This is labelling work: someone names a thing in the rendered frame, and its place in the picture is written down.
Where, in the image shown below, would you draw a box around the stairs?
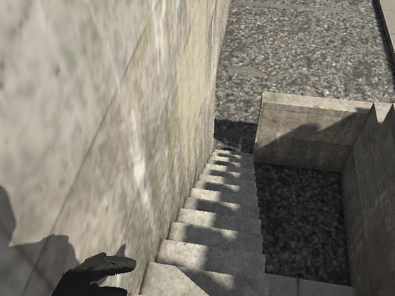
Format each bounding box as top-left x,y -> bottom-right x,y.
128,149 -> 268,296

